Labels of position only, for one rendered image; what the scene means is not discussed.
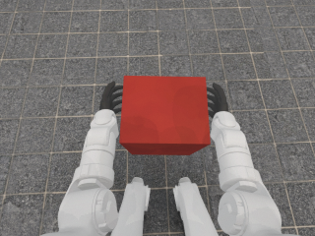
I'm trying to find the left robot thigh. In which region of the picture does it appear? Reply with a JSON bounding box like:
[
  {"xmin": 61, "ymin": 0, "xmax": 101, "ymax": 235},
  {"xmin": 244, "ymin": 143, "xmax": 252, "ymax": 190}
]
[{"xmin": 110, "ymin": 181, "xmax": 151, "ymax": 236}]

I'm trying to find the left robot upper arm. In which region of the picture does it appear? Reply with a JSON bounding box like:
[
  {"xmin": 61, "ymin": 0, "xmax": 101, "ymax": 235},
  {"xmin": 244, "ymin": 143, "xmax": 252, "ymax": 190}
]
[{"xmin": 40, "ymin": 187, "xmax": 119, "ymax": 236}]

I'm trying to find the robot right hand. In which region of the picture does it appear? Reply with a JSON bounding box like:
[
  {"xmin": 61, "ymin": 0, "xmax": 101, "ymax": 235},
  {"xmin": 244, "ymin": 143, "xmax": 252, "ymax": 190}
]
[{"xmin": 207, "ymin": 83, "xmax": 229, "ymax": 119}]

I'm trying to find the carton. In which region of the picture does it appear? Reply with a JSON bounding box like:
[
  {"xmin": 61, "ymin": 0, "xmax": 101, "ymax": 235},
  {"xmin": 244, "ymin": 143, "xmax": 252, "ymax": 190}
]
[{"xmin": 119, "ymin": 76, "xmax": 211, "ymax": 155}]

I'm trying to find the robot right forearm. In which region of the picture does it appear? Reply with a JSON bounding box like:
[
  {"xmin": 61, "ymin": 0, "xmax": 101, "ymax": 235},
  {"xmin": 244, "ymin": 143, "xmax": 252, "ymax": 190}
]
[{"xmin": 210, "ymin": 111, "xmax": 282, "ymax": 227}]

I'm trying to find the robot left hand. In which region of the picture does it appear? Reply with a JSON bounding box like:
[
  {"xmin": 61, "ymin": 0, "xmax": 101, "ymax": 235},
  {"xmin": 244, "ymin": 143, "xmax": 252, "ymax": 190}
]
[{"xmin": 99, "ymin": 81, "xmax": 123, "ymax": 114}]

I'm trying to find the right robot thigh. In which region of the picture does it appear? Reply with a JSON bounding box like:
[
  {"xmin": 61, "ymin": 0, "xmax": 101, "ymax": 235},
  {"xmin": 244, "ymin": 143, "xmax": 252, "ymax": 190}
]
[{"xmin": 172, "ymin": 181, "xmax": 219, "ymax": 236}]

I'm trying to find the robot thigh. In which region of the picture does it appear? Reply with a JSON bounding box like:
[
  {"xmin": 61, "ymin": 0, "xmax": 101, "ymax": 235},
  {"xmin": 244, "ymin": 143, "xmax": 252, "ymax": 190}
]
[
  {"xmin": 110, "ymin": 181, "xmax": 151, "ymax": 236},
  {"xmin": 172, "ymin": 181, "xmax": 219, "ymax": 236}
]

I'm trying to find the right robot upper arm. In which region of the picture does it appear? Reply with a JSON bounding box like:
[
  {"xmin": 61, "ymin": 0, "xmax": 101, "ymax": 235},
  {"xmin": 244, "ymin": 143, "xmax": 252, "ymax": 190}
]
[{"xmin": 218, "ymin": 190, "xmax": 301, "ymax": 236}]

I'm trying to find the robot left forearm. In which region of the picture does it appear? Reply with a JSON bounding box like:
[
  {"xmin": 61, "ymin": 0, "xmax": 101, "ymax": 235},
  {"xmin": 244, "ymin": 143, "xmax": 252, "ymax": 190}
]
[{"xmin": 57, "ymin": 109, "xmax": 119, "ymax": 228}]

